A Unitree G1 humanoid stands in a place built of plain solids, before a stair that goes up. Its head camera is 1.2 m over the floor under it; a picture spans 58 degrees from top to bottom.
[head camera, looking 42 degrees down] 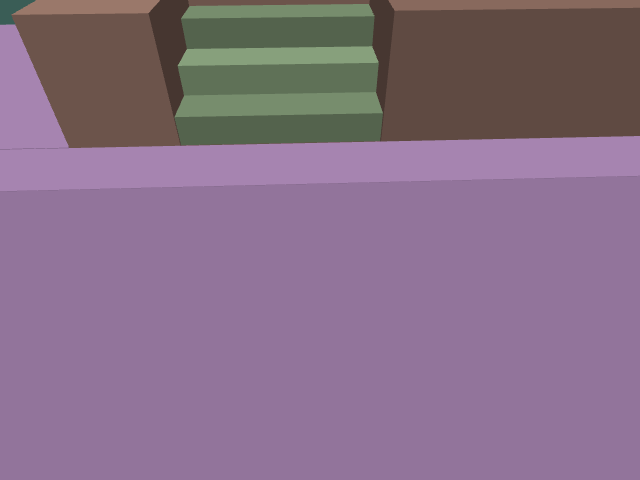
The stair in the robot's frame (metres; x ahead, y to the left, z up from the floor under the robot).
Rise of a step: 0.17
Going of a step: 0.27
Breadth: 1.10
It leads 2 degrees to the left of straight ahead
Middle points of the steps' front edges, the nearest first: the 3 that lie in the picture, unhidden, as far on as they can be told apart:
2.13 0.21 0.17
2.40 0.22 0.33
2.67 0.24 0.50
